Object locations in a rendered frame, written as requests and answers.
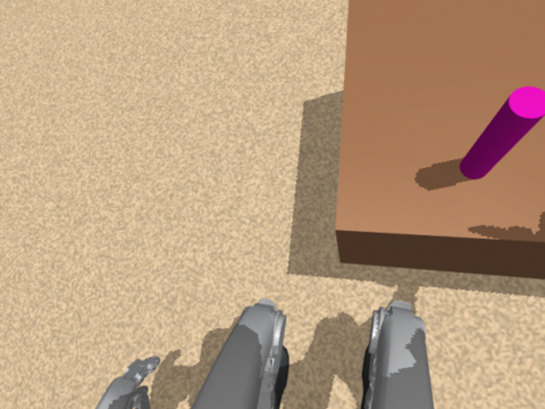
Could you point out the can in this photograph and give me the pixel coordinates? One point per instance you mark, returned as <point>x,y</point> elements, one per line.
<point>518,115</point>

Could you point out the left robot foot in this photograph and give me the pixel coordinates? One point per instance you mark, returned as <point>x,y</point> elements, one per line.
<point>281,378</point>

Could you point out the left robot hand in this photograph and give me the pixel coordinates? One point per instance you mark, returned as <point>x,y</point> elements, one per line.
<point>122,392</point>

